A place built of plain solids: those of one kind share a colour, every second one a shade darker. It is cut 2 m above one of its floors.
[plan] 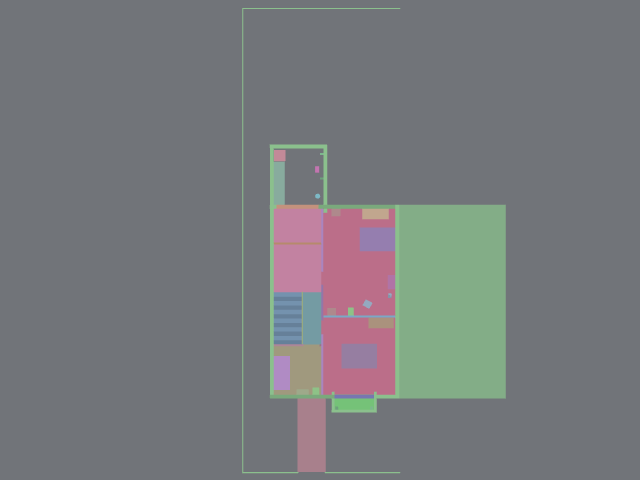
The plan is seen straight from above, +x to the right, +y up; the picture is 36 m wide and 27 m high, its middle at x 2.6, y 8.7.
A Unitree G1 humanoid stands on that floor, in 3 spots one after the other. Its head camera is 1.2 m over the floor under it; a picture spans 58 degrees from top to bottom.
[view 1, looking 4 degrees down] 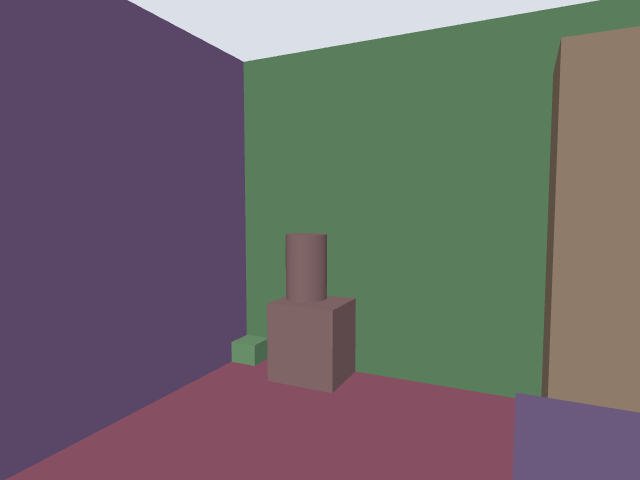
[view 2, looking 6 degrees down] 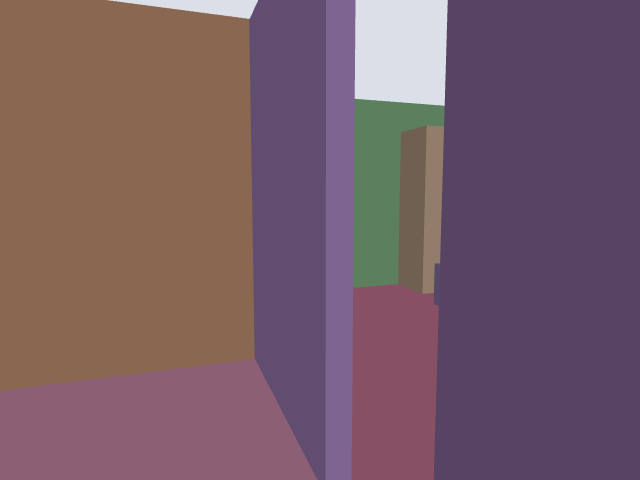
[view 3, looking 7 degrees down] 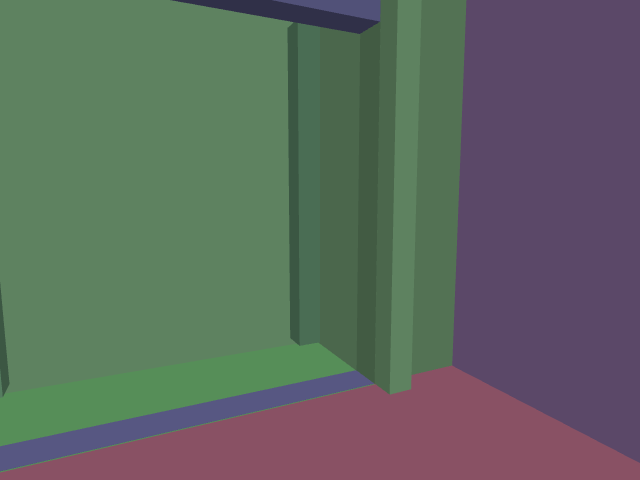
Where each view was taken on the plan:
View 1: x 4.84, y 7.50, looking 115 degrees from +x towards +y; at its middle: nightstand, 3.04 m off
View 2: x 2.12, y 5.39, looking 71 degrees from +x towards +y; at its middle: landing_wall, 1.69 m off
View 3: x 4.84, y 2.15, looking -116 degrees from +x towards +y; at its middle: curtains_curtains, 3.16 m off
